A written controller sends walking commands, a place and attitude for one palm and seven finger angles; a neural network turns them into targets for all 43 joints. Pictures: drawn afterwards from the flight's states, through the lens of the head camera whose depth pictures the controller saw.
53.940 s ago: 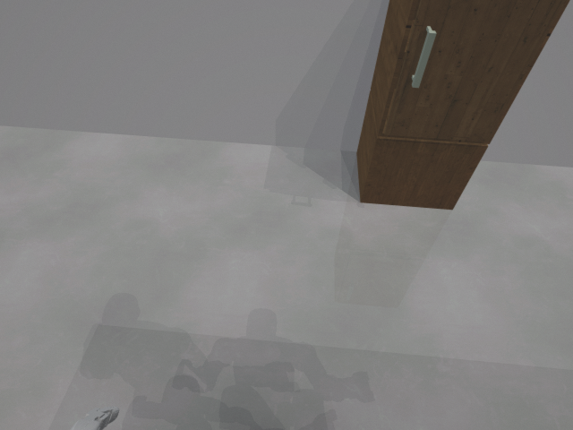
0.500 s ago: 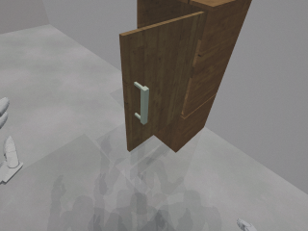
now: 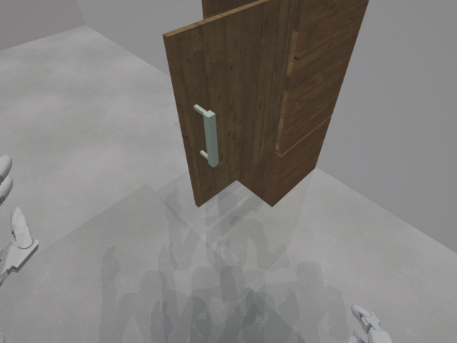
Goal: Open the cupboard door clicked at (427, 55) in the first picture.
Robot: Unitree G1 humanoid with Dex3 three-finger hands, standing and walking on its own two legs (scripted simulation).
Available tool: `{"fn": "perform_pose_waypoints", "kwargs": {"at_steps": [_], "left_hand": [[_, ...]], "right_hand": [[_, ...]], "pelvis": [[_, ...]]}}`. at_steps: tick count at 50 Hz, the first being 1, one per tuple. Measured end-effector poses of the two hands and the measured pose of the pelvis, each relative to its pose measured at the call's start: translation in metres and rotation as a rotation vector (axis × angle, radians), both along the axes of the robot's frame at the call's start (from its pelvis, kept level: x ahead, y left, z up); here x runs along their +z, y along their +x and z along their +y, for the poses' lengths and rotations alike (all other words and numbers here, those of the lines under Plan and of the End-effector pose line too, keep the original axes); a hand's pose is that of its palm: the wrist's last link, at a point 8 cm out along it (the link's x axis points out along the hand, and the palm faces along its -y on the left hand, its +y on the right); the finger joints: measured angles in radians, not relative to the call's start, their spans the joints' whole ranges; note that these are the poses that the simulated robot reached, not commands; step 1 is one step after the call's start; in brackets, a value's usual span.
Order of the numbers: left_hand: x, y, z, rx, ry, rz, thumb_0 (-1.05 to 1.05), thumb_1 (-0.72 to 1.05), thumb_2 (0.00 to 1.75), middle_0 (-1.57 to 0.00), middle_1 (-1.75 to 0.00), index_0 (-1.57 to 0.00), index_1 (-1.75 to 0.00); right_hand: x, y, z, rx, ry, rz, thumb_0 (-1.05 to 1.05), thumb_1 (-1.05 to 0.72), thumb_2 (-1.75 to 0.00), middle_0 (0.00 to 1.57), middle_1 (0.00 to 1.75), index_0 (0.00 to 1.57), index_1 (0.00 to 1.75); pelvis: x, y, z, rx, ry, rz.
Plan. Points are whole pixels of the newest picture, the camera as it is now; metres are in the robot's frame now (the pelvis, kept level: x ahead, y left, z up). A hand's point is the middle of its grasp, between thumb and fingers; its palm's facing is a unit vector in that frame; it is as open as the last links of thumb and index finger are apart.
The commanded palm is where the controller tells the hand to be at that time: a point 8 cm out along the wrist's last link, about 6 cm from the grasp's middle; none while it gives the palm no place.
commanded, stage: let the arm hang, fingers relaxed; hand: left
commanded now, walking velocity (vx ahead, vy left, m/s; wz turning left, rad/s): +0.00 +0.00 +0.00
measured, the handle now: (206, 137) +0.61 +0.10 -0.02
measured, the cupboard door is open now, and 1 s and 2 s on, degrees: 88 88 88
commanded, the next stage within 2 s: look to check the result in 1.18 s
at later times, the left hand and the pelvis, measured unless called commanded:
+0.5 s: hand out of the picture -0.04 +0.20 -0.18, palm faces -0.01 -0.99 -0.15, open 7.4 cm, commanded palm none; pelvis -0.05 +0.02 +0.00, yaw +2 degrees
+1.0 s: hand out of the picture +0.02 +0.29 -0.14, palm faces +0.02 -0.94 -0.35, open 7.4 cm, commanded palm none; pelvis -0.03 +0.04 +0.01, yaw +1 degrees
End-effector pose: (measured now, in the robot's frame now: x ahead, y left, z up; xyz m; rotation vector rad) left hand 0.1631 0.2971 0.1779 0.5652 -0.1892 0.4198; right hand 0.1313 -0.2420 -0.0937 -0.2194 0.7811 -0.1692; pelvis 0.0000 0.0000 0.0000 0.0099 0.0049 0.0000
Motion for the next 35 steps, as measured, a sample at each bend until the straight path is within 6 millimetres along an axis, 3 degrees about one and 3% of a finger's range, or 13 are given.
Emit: {"fn": "perform_pose_waypoints", "kwargs": {"at_steps": [5, 7, 10, 12, 15, 19, 23, 27, 31, 35], "left_hand": [[-0.01, 0.002, -0.006, -0.062, -0.004, 0.05, 0.01, 0.89, 0.9, -0.21, -0.3, -0.21, -0.3], [-0.048, 0.011, -0.001, -0.09, -0.042, 0.217, 0.0, 0.9, 0.9, -0.21, -0.3, -0.2, -0.3], [-0.132, 0.007, 0.003, -0.058, -0.162, 0.565, 0.0, 0.9, 0.9, -0.2, -0.3, -0.2, -0.3], [-0.186, -0.014, -0.002, -0.024, -0.251, 0.779, 0.0, 0.9, 0.9, -0.2, -0.3, -0.2, -0.3], [-0.249, -0.06, -0.017, 0.006, -0.377, 1.021, 0.0, 0.91, 0.9, -0.2, -0.3, -0.2, -0.29], [-0.303, -0.126, -0.04, 0.048, -0.527, 1.259, 0.01, 0.91, 0.9, -0.21, -0.3, -0.2, -0.29], [-0.323, -0.185, -0.052, 0.106, -0.624, 1.423, 0.01, 0.91, 0.9, -0.21, -0.3, -0.2, -0.29], [-0.324, -0.228, -0.045, 0.188, -0.657, 1.522, 0.01, 0.91, 0.9, -0.21, -0.3, -0.2, -0.3], [-0.318, -0.249, -0.024, 0.269, -0.639, 1.563, 0.01, 0.91, 0.9, -0.21, -0.3, -0.2, -0.3], [-0.31, -0.245, 0.001, 0.319, -0.597, 1.551, 0.01, 0.91, 0.9, -0.21, -0.3, -0.2, -0.29]], "right_hand": [[0.017, 0.021, 0.004, 0.027, 0.007, -0.079, 0.02, -0.9, -0.89, 0.21, 0.3, 0.2, 0.3], [0.011, 0.027, 0.003, 0.067, 0.02, -0.07, 0.01, -0.9, -0.89, 0.21, 0.3, 0.2, 0.3], [-0.003, 0.026, -0.001, 0.075, 0.023, -0.029, 0.01, -0.9, -0.89, 0.21, 0.3, 0.2, 0.3], [-0.01, 0.016, -0.003, 0.069, 0.019, 0.016, 0.01, -0.9, -0.89, 0.21, 0.3, 0.2, 0.3], [-0.016, -0.013, -0.006, 0.061, -0.001, 0.118, 0.01, -0.91, -0.89, 0.21, 0.3, 0.2, 0.3], [-0.022, -0.065, -0.01, 0.044, -0.041, 0.307, 0.01, -0.91, -0.89, 0.21, 0.3, 0.2, 0.3], [-0.025, -0.116, -0.01, 0.014, -0.059, 0.48, 0.01, -0.91, -0.89, 0.21, 0.3, 0.2, 0.3], [-0.029, -0.154, -0.006, -0.021, -0.052, 0.592, 0.01, -0.91, -0.89, 0.21, 0.3, 0.2, 0.3], [-0.034, -0.177, 0.004, -0.05, -0.027, 0.646, 0.01, -0.91, -0.89, 0.2, 0.3, 0.2, 0.3], [-0.038, -0.185, 0.015, -0.065, -0.001, 0.659, 0.01, -0.91, -0.89, 0.21, 0.3, 0.2, 0.3]], "pelvis": [[0.002, -0.007, 0.003, -0.012, 0.003, -0.003], [0.0, -0.013, 0.008, 0.0, 0.003, 0.003], [-0.006, -0.022, 0.015, 0.013, 0.0, 0.011], [-0.007, -0.028, 0.017, 0.015, 0.002, 0.004], [-0.008, -0.034, 0.015, 0.025, 0.002, -0.012], [-0.005, -0.042, 0.014, 0.034, -0.005, -0.034], [0.0, -0.048, 0.016, 0.038, -0.016, -0.037], [0.003, -0.051, 0.019, 0.038, -0.022, -0.037], [0.004, -0.052, 0.025, 0.035, -0.027, -0.038], [0.005, -0.051, 0.03, 0.032, -0.029, -0.036]]}}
